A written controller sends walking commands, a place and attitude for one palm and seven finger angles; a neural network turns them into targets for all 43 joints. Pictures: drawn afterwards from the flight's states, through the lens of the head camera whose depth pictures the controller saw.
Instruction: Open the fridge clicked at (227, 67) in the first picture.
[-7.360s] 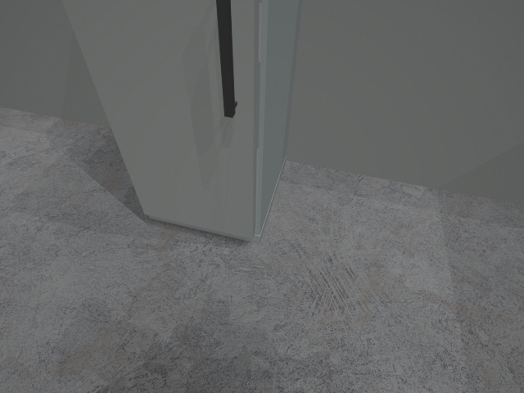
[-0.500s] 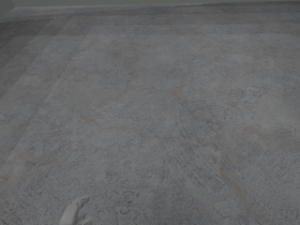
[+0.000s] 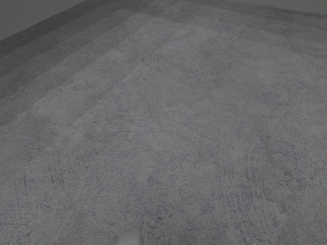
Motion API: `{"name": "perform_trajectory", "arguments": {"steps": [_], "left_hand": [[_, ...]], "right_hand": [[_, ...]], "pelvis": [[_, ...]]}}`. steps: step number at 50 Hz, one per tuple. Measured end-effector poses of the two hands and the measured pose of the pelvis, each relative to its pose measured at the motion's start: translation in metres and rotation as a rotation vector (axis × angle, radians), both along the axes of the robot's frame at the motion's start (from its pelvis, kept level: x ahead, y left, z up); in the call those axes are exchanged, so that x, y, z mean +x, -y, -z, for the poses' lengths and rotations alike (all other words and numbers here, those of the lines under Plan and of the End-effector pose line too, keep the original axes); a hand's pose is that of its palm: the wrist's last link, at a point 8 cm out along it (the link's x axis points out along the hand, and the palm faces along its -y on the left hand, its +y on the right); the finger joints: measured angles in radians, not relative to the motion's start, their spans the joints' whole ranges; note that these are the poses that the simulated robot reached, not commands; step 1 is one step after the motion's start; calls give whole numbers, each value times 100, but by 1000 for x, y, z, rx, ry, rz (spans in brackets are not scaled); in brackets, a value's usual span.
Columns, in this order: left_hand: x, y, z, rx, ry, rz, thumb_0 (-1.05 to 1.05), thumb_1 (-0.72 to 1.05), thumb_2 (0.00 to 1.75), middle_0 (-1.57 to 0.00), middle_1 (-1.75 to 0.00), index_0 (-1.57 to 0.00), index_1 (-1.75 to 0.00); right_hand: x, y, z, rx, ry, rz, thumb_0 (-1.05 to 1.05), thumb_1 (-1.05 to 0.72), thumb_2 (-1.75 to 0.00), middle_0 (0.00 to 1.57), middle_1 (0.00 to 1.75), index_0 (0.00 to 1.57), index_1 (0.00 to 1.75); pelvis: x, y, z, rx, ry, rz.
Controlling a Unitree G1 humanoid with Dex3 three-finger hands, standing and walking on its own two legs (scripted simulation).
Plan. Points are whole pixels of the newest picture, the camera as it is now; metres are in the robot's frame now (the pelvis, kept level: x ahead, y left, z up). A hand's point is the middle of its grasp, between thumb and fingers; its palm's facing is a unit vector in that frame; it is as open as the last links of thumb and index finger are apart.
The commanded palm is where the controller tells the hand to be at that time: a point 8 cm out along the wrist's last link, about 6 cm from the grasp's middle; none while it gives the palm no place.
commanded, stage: walk to a spot facing it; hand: right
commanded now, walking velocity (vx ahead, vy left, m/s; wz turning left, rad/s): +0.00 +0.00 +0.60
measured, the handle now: out of the picture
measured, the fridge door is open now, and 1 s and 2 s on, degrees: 0 0 0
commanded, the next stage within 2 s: turn to face it in 0.08 s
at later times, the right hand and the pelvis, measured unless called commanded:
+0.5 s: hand out of the picture +0.14 -0.17 -0.17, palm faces -0.20 +0.95 -0.22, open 7.4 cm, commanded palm none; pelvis +0.03 +0.00 -0.01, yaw +17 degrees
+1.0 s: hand (223, 229) +0.21 -0.14 -0.16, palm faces -0.56 +0.80 -0.23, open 7.4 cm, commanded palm none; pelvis +0.01 -0.02 +0.00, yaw +36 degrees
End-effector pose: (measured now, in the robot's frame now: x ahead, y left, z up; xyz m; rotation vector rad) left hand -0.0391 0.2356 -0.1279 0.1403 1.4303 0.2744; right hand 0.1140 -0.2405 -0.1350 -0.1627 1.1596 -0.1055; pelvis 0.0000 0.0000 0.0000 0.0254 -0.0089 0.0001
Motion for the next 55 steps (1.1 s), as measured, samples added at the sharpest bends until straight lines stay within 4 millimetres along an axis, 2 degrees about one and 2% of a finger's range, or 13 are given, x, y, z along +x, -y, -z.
{"name": "perform_trajectory", "arguments": {"steps": [4,7,11,15,20,24,28,31,36,42,46,52,55], "left_hand": [[-17,-1,14,-47,-41,-87,0,91,89,-20,-30,-21,-30],[-21,-8,29,-83,-58,-128,1,90,89,-20,-30,-21,-30],[3,-23,32,-75,-17,-140,1,90,89,-20,-30,-21,-30],[51,-38,22,-42,120,-134,1,91,89,-20,-30,-20,-30],[102,-47,5,10,279,-120,1,91,90,-20,-30,-20,-30],[125,-43,-7,55,346,-109,0,91,90,-19,-30,-20,-30],[129,-29,-16,111,374,-115,0,91,90,-20,-30,-20,-30],[114,-15,-25,127,363,-134,0,90,89,-20,-30,-20,-30],[77,5,-32,131,319,-219,0,90,89,-20,-30,-21,-30],[21,25,-23,101,252,-359,1,90,89,-20,-30,-21,-30],[-27,36,-12,72,195,-464,1,90,89,-20,-30,-21,-30],[-103,43,17,17,116,-612,1,90,89,-20,-30,-21,-30],[-134,41,32,-6,74,-662,1,90,89,-20,-30,-21,-30]], "right_hand": [[44,-33,-1,0,37,-102,0,-91,-90,19,30,19,30],[68,-54,1,-14,97,-151,0,-91,-90,19,30,20,30],[68,-65,-5,-31,97,-159,0,-91,-90,20,30,20,30],[52,-62,-9,-50,32,-162,0,-91,-90,20,30,20,30],[35,-45,-6,-58,-43,-178,0,-91,-90,20,30,20,30],[29,-25,3,-52,-82,-185,0,-91,-90,20,30,20,30],[34,0,21,-36,-104,-192,0,-91,-90,20,30,20,30],[42,10,23,-30,-118,-226,0,-91,-90,20,30,20,30],[58,19,12,-29,-124,-302,0,-91,-90,20,30,20,30],[80,9,2,-48,-120,-401,0,-91,-90,19,30,20,30],[97,-18,-2,-59,-97,-494,0,-91,-90,19,30,20,30],[119,-82,-10,-73,11,-644,0,-91,-90,19,30,20,30],[122,-110,-14,-80,79,-699,0,-91,-90,19,30,20,30]], "pelvis": [[10,-11,7,-12,-10,-59],[19,-25,18,-20,-16,-92],[23,-32,14,-22,3,-129],[28,-33,5,-30,8,-176],[29,-23,2,-31,3,-234],[31,-8,4,-22,-3,-280],[35,11,11,-15,0,-322],[35,21,8,-4,10,-375],[35,32,-3,22,8,-433],[31,36,-7,23,2,-515],[22,33,-5,13,2,-574],[0,15,7,-22,5,-660],[-10,7,14,-29,8,-692]]}}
